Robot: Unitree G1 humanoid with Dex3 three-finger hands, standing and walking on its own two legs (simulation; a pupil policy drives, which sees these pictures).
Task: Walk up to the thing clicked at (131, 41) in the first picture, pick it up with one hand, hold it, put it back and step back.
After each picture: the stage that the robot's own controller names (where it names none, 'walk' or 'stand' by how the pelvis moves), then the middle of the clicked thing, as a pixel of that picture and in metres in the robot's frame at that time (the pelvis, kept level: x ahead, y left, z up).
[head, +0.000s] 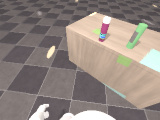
stand; (135, 37) +0.84 -0.38 +0.06
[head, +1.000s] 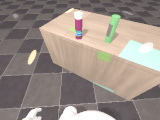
walk; (111, 30) +0.81 -0.09 +0.09
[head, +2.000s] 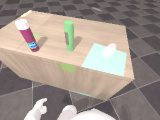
stand; (69, 37) +0.59 +0.23 +0.09
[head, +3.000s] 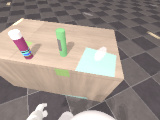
stand; (62, 43) +0.58 +0.28 +0.06
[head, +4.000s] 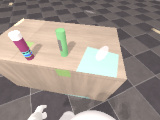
stand; (62, 44) +0.57 +0.27 +0.06
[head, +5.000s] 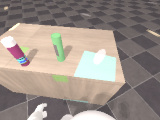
stand; (58, 48) +0.52 +0.29 +0.06
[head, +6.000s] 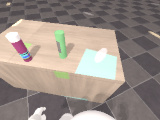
stand; (61, 45) +0.55 +0.28 +0.05
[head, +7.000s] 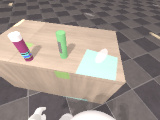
stand; (62, 46) +0.56 +0.27 +0.05
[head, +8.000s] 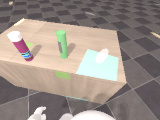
rise first; (62, 46) +0.55 +0.26 +0.05
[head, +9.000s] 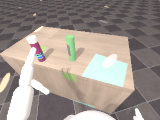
rise first; (71, 49) +0.57 +0.25 +0.06
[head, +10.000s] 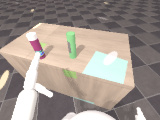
go down; (71, 46) +0.58 +0.24 +0.06
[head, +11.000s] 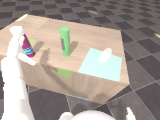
go down; (65, 43) +0.57 +0.23 +0.07
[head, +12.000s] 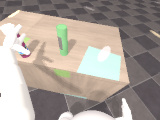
go down; (63, 42) +0.56 +0.23 +0.08
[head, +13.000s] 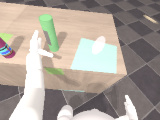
close in; (50, 36) +0.54 +0.26 +0.10
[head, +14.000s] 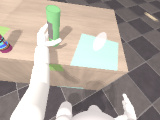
close; (53, 29) +0.56 +0.23 +0.12
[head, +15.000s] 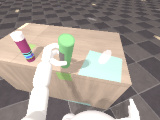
lift; (65, 54) +0.35 +0.16 +0.20
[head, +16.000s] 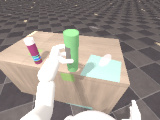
lift; (72, 53) +0.33 +0.13 +0.24
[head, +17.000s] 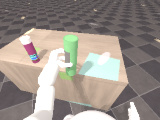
hold; (70, 58) +0.34 +0.14 +0.20
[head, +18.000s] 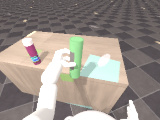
hold; (75, 59) +0.34 +0.11 +0.20
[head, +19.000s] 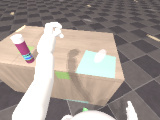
crouch; (82, 119) +0.21 +0.00 -0.73
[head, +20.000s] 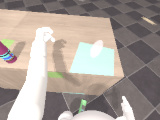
lower; (81, 111) +0.16 -0.03 -0.72
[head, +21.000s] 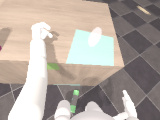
lower; (74, 100) +0.20 +0.02 -0.68
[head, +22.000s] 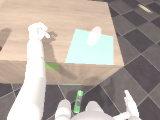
lower; (78, 101) +0.20 -0.02 -0.67
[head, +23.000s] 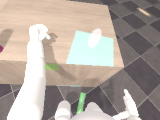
lower; (81, 103) +0.19 -0.07 -0.68
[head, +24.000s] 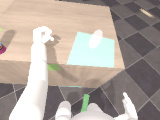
loosen; (84, 105) +0.17 -0.10 -0.68
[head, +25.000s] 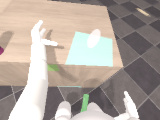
withdraw; (84, 105) +0.18 -0.10 -0.68
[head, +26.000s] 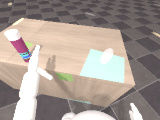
sink last; out of the picture +0.15 -0.13 -0.70
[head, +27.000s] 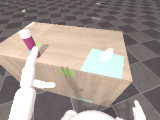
stand; out of the picture +0.19 -0.09 -0.71
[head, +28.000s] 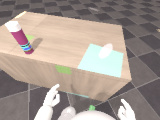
stand; (89, 116) +0.18 -0.09 -0.70
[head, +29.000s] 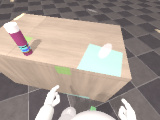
stand; (90, 118) +0.18 -0.10 -0.69
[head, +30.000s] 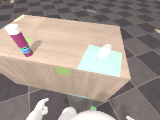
stand; (90, 118) +0.17 -0.10 -0.70
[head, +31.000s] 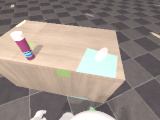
walk; (89, 118) +0.19 -0.09 -0.74
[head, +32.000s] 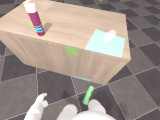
walk; (88, 95) +0.36 -0.09 -0.72
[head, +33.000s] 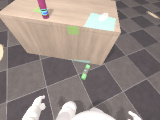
walk; (85, 72) +0.69 +0.01 -0.73
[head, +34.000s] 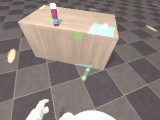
stand; (85, 74) +0.80 +0.03 -0.74
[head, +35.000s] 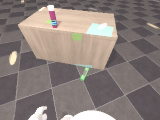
stand; (84, 74) +0.81 +0.07 -0.75
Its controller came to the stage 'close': yes
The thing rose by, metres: 0.21
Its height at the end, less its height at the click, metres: -0.80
